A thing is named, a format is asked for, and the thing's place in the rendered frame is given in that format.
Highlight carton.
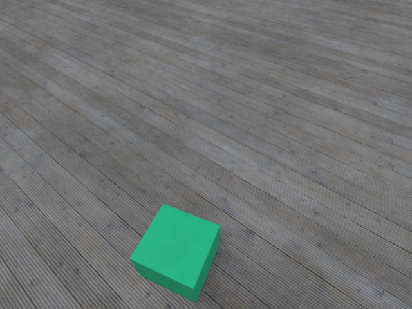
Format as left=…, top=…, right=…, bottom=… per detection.
left=129, top=204, right=220, bottom=303

